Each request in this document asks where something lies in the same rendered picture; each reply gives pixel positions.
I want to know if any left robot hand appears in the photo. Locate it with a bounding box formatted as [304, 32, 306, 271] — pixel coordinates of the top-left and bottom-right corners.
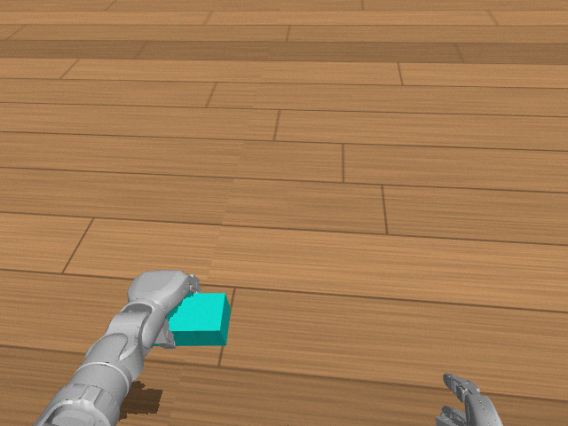
[128, 270, 201, 349]

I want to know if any left robot arm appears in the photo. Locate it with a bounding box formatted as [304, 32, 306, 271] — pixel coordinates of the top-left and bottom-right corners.
[33, 298, 165, 426]

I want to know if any carton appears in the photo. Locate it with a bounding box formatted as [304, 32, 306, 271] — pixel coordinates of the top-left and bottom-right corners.
[128, 293, 231, 346]

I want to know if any right robot hand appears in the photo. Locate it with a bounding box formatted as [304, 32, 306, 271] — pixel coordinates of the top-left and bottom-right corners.
[436, 374, 503, 426]

